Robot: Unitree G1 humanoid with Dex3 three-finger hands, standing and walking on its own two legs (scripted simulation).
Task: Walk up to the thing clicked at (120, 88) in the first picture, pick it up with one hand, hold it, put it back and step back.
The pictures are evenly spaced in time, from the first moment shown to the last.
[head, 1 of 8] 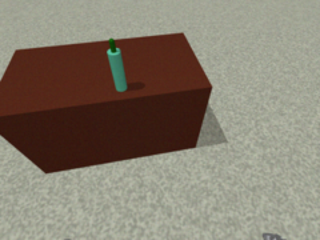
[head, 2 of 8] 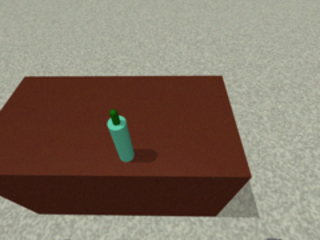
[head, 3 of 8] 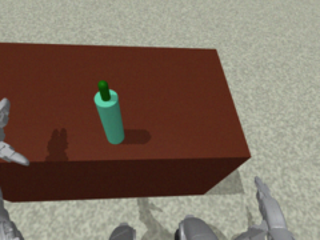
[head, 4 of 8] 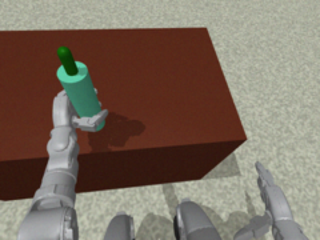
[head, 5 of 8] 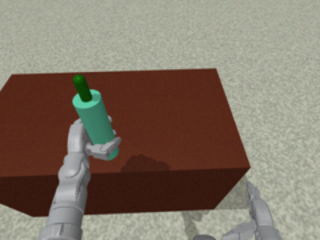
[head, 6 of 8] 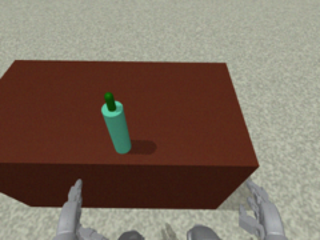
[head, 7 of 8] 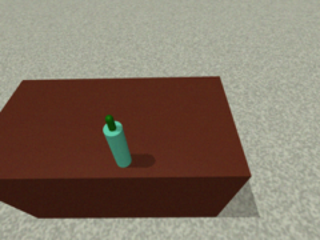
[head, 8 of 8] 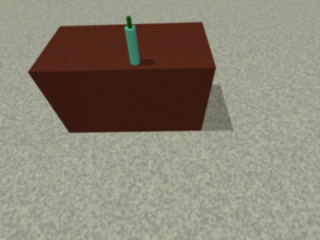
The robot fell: no
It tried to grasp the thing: yes
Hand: left
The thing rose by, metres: 0.21
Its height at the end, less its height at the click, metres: +0.00
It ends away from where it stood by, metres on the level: 0.02
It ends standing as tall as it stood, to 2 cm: yes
